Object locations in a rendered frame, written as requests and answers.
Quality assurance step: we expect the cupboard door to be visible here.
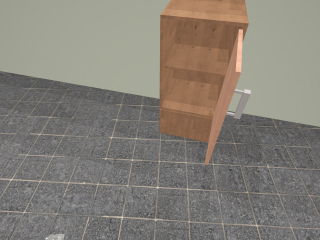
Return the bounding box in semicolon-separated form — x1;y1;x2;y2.
205;29;243;165

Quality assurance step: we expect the handle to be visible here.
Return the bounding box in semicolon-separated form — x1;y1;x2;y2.
226;89;251;119

